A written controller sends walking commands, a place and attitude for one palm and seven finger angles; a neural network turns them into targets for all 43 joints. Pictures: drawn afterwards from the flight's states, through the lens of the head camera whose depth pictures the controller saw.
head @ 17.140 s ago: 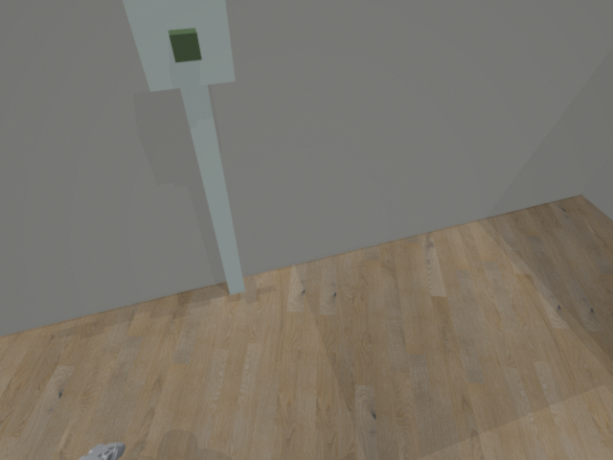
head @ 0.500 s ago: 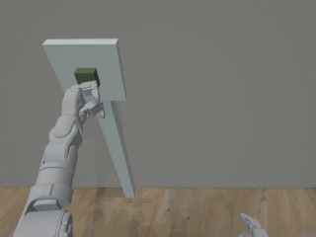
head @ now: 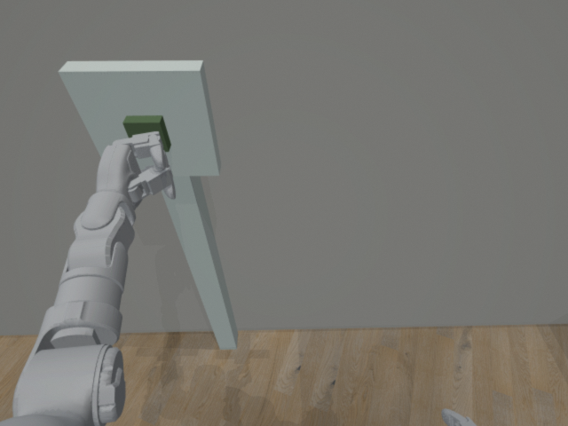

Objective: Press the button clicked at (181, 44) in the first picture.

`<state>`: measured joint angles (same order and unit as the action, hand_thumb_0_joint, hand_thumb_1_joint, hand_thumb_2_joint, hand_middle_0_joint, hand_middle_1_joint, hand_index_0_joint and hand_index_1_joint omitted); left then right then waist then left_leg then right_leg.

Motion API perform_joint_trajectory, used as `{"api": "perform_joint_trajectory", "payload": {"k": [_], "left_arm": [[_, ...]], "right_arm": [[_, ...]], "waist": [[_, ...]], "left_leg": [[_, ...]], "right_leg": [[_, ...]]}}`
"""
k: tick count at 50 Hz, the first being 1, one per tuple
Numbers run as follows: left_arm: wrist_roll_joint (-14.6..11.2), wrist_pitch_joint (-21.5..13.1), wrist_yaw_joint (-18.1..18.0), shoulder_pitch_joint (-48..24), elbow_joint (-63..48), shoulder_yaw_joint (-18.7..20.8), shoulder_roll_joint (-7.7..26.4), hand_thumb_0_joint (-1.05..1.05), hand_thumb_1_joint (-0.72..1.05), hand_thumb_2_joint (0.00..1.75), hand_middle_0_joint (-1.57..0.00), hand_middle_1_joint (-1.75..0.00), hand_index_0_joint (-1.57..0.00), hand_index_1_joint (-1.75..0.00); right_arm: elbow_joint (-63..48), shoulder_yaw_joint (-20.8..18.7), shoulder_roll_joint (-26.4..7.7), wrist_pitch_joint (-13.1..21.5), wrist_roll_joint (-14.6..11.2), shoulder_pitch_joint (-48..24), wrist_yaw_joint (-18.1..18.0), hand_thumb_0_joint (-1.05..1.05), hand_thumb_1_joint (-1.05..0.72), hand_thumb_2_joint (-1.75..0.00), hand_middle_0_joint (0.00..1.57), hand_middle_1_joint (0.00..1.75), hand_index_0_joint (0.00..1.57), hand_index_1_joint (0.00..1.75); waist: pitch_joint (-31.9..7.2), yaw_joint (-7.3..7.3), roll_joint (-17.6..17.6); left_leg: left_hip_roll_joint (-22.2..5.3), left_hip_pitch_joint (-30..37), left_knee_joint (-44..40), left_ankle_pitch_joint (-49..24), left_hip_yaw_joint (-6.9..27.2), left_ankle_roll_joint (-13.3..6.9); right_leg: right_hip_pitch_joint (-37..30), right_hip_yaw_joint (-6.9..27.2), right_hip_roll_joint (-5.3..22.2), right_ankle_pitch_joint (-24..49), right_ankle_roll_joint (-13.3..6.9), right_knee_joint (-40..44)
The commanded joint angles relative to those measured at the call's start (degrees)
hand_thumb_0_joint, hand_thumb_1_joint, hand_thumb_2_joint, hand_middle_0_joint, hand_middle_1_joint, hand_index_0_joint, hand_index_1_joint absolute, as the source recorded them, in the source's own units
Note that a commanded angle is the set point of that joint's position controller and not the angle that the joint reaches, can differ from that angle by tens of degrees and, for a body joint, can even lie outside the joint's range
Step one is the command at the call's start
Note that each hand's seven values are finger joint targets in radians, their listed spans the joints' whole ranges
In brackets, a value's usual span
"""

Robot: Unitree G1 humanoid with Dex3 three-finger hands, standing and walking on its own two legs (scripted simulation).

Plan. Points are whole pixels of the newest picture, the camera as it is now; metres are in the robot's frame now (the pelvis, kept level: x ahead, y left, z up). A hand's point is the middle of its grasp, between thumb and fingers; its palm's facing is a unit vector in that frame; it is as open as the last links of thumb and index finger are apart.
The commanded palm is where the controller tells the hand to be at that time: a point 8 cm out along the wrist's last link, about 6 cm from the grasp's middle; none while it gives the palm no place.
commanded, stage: press the button with the knuckle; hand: left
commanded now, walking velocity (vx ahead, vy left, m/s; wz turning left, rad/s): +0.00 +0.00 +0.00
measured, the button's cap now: (149, 131) +0.48 +0.21 +0.18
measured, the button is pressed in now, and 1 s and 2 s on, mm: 7 2 0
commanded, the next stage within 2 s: hold the button down briefly in 0.22 s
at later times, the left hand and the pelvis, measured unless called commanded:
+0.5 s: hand (166, 172) +0.43 +0.18 +0.15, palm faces +0.04 -1.00 -0.01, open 3.0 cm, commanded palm +0.43 +0.22 +0.15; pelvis -0.03 +0.01 -0.01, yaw +1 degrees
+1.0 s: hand (167, 177) +0.42 +0.17 +0.15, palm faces +0.03 -1.00 +0.00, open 3.1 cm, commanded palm +0.39 +0.23 +0.15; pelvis -0.03 +0.01 -0.01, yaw -1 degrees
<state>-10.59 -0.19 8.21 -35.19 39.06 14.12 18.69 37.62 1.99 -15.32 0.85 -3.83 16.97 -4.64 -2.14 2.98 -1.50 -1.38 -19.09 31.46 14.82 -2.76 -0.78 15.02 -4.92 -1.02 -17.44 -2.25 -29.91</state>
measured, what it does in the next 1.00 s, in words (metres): stands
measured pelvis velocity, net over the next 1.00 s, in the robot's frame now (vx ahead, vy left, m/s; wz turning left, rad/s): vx -0.03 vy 0.01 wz -0.01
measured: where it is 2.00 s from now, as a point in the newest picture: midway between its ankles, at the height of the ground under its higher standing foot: outside the picture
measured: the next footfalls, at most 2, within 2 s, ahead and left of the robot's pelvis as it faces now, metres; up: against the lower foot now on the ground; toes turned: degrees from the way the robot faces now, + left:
none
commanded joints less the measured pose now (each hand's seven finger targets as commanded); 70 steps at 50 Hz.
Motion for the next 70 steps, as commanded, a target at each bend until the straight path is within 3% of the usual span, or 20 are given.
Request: {"api": "perform_joint_trajectory", "payload": {"k": [1, 8, 11, 16, 22, 24, 27, 30, 32, 38, 39, 46, 51, 53, 55, 56, 60, 64, 65, 70], "left_arm": [[-0.5, -5.4, -1.0, -33.8, -11.0, 1.9, 11.8, 0.0, 0.9, 0.9, -1.3, -1.5, -1.3, -1.5], [0.1, -8.2, -2.3, -41.8, -3.3, 0.8, 11.1, 0.0, 0.9, 0.9, -1.3, -1.5, -1.3, -1.5], [0.8, -10.2, -2.5, -46.5, -1.9, -1.2, 10.0, 0.0, 0.9, 0.9, -1.3, -1.5, -1.3, -1.5], [0.6, -12.1, -2.4, -49.2, 4.9, -0.9, 11.6, 0.0, 0.9, 0.9, -1.3, -1.5, -1.3, -1.5], [0.3, -13.9, -2.0, -51.0, 7.7, -1.6, 11.2, 0.0, 0.9, 0.9, -1.3, -1.5, -1.3, -1.5], [0.3, -14.4, -2.2, -51.4, 8.5, -0.1, 13.4, 0.0, 0.9, 0.9, -1.3, -1.5, -1.3, -1.5], [0.7, -15.1, -2.1, -52.3, 8.2, -1.3, 12.4, 0.0, 0.9, 0.9, -1.3, -1.5, -1.3, -1.5], [0.7, -15.5, -2.3, -52.4, 8.7, 0.0, 14.3, 0.0, 0.9, 0.9, -1.3, -1.5, -1.3, -1.5], [0.8, -15.6, -2.2, -52.5, 8.0, -1.2, 12.7, 0.0, 0.9, 0.9, -1.3, -1.5, -1.3, -1.5], [0.9, -15.5, -1.7, -47.9, 8.7, 1.8, 15.1, 0.0, 0.9, 0.9, -1.3, -1.5, -1.3, -1.5], [0.7, -15.5, -1.4, -47.9, 7.7, 0.4, 13.2, 0.0, 0.9, 0.9, -1.3, -1.5, -1.3, -1.5], [0.3, -14.3, -0.9, -38.5, 2.2, 1.1, 11.9, 0.0, 0.9, 0.9, -1.3, -1.5, -1.3, -1.5], [-0.5, -12.1, -0.9, -30.9, -5.4, 3.0, 12.4, 0.0, 0.9, 0.9, -1.3, -1.5, -1.3, -1.5], [-0.9, -11.3, -0.7, -26.7, -10.9, 1.7, 10.2, 0.0, 0.9, 0.9, -1.3, -1.5, -1.3, -1.5], [-1.1, -9.8, -0.7, -22.3, -14.9, 1.2, 9.0, 0.0, 0.9, 0.9, -1.3, -1.5, -1.3, -1.5], [-1.2, -9.0, -0.9, -20.4, -15.5, 2.1, 9.7, 0.0, 0.9, 0.9, -1.3, -1.5, -1.3, -1.5], [-1.8, -4.9, -0.9, -14.6, -20.8, 2.0, 8.6, 0.0, 0.9, 0.9, -1.3, -1.5, -1.3, -1.5], [-1.9, -2.5, -1.2, -8.2, -32.0, 2.2, 8.1, 0.0, 0.9, 0.9, -1.3, -1.5, -1.3, -1.5], [-1.9, -2.1, -1.0, -8.9, -35.6, -0.7, 5.3, 0.0, 0.9, 0.9, -1.3, -1.5, -1.3, -1.5], [-2.8, 2.0, -0.8, -0.7, -40.9, -0.4, 4.3, 0.0, 0.9, 0.9, -1.3, -1.5, -1.3, -1.5]], "right_arm": [[-6.2, -2.9, -7.6, 2.9, 0.0, -1.2, -0.2, 0.0, -0.9, -0.9, 0.2, 0.3, 0.2, 0.3], [-4.3, -2.8, -8.2, 3.8, 0.3, 0.8, -0.1, 0.0, -0.9, -0.9, 0.2, 0.3, 0.2, 0.3], [-3.7, -2.7, -8.0, 4.5, 0.4, 1.1, 0.1, 0.0, -0.9, -0.9, 0.2, 0.3, 0.2, 0.3], [-2.6, -2.3, -8.6, 5.5, 0.2, 2.4, -0.1, 0.0, -0.9, -0.9, 0.2, 0.3, 0.2, 0.3], [-2.3, -2.1, -8.9, 6.9, 0.1, 3.2, 0.0, 0.0, -0.9, -0.9, 0.2, 0.3, 0.2, 0.3], [-2.3, -2.1, -9.3, 7.2, 0.2, 3.6, -0.1, 0.0, -0.9, -0.9, 0.2, 0.3, 0.2, 0.3], [-2.0, -2.3, -9.2, 7.8, 0.2, 4.2, 0.0, 0.0, -0.9, -0.9, 0.2, 0.3, 0.2, 0.3], [-1.7, -2.3, -9.5, 8.2, 0.2, 4.6, -0.1, 0.0, -0.9, -0.9, 0.2, 0.3, 0.2, 0.3], [-2.0, -2.4, -9.4, 8.7, 0.3, 4.7, 0.1, 0.0, -0.9, -0.9, 0.2, 0.3, 0.2, 0.3], [-2.5, -2.7, -9.6, 8.7, 0.6, 5.0, 0.3, 0.0, -0.9, -0.9, 0.2, 0.3, 0.2, 0.3], [-2.7, -2.6, -9.4, 8.8, 0.4, 4.7, 0.4, 0.0, -0.9, -0.9, 0.2, 0.3, 0.2, 0.3], [-4.8, -3.1, -8.9, 8.5, 0.3, 3.1, 0.8, 0.0, -0.9, -0.9, 0.2, 0.3, 0.2, 0.3], [-6.8, -3.3, -8.5, 7.9, 0.2, 1.2, 0.8, 0.0, -0.9, -0.9, 0.2, 0.3, 0.2, 0.3], [-8.0, -3.2, -8.1, 7.7, 0.1, -0.3, 1.0, 0.0, -0.9, -0.9, 0.2, 0.3, 0.2, 0.3], [-8.8, -3.0, -7.7, 7.5, 0.0, -1.5, 1.2, 0.0, -0.9, -0.9, 0.2, 0.3, 0.2, 0.3], [-8.8, -3.0, -7.7, 7.2, -0.1, -1.8, 1.1, 0.0, -0.9, -0.9, 0.2, 0.3, 0.2, 0.3], [-10.1, -2.8, -7.4, 6.2, -0.3, -4.2, 0.9, 0.0, -0.9, -0.9, 0.2, 0.3, 0.2, 0.3], [-11.9, -2.7, -6.5, 5.8, -0.2, -6.9, 0.8, 0.0, -0.9, -0.9, 0.2, 0.3, 0.2, 0.3], [-12.1, -2.5, -6.1, 5.9, -0.2, -7.6, 0.9, 0.0, -0.9, -0.9, 0.2, 0.3, 0.2, 0.3], [-12.1, -2.5, -6.0, 5.5, -0.1, -9.0, 0.8, 0.0, -0.9, -0.9, 0.2, 0.3, 0.2, 0.3]], "waist": [[-15.9, 1.53, -1.0], [-14.3, 3.45, 3.0], [-15.5, 4.0, -1.2], [-13.2, 5.25, 1.4], [-13.4, 5.57, -0.1], [-13.7, 5.45, 1.4], [-14.3, 5.69, -0.3], [-14.0, 5.65, -0.6], [-14.8, 5.57, -2.0], [-15.3, 4.09, 0.4], [-14.8, 4.42, -0.5], [-15.8, 1.54, -1.6], [-17.2, -0.19, 1.7], [-18.0, -0.98, -0.1], [-17.1, -1.85, -1.3], [-15.9, -1.99, 1.2], [-13.3, -2.53, 2.6], [-17.2, -3.99, 0.1], [-17.4, -3.32, -2.6], [-15.4, -3.36, 1.3]], "left_leg": [[1.4, 11.2, -1.9, -10.7, 3.4, -2.0], [1.1, 9.7, -1.7, -6.1, 4.7, -2.1], [1.1, 10.9, -1.6, -4.4, 5.1, -1.7], [1.0, 7.2, -1.8, 0.9, 5.3, -1.8], [1.0, 5.8, -2.1, 5.9, 5.9, -1.5], [1.0, 4.0, -2.2, 7.6, 5.9, -1.6], [0.9, 4.9, -2.2, 8.0, 6.0, -1.4], [0.8, 3.9, -2.3, 9.7, 6.0, -1.4], [1.0, 4.4, -2.4, 9.9, 6.1, -1.3], [1.0, 2.9, -2.1, 9.0, 6.1, -1.6], [1.0, 3.3, -2.3, 8.8, 5.8, -1.6], [0.8, 5.7, -2.3, 4.2, 5.3, -1.5], [0.8, 7.1, -2.1, -2.1, 4.3, -1.9], [0.8, 8.9, -1.9, -5.4, 3.9, -1.8], [0.9, 9.7, -2.2, -7.9, 3.6, -1.8], [0.8, 9.2, -2.3, -8.5, 3.6, -1.9], [1.0, 9.0, -2.8, -9.7, 3.0, -2.0], [1.1, 12.8, -2.6, -16.2, 2.6, -1.9], [1.1, 14.5, -2.3, -18.5, 2.5, -1.8], [1.1, 15.0, -2.3, -20.1, 2.7, -1.7]], "right_leg": [[1.7, 4.2, 0.2, 15.2, 1.1, 4.3], [5.6, 3.8, -0.1, 9.2, 1.3, 4.5], [7.9, 3.9, 0.0, 6.9, 1.2, 4.1], [9.5, 4.3, 0.0, 2.8, 1.4, 4.2], [11.3, 4.4, -0.1, -0.9, 1.4, 3.9], [10.5, 4.7, 0.0, -2.3, 1.6, 3.9], [11.5, 4.4, -0.1, -2.4, 1.5, 3.5], [11.7, 4.8, 0.0, -3.7, 1.6, 3.6], [11.9, 4.6, -0.1, -3.7, 1.5, 3.3], [10.1, 4.5, -0.2, -3.5, 1.4, 3.2], [10.6, 4.4, -0.2, -3.2, 1.5, 3.2], [8.8, 3.8, -0.5, 0.1, 1.0, 2.9], [4.2, 3.9, -0.6, 5.8, 1.0, 3.2], [2.6, 3.8, -0.6, 9.1, 0.8, 3.0], [1.8, 3.6, -0.5, 12.0, 0.8, 2.8], [1.1, 3.4, -0.6, 12.9, 0.8, 3.0], [-0.3, 3.5, -0.2, 15.2, 1.1, 3.7], [-3.9, 3.5, 0.2, 21.5, 0.8, 2.9], [-3.5, 3.4, 0.2, 23.4, 0.8, 2.7], [-4.1, 2.7, 0.0, 25.8, 1.1, 3.1]]}}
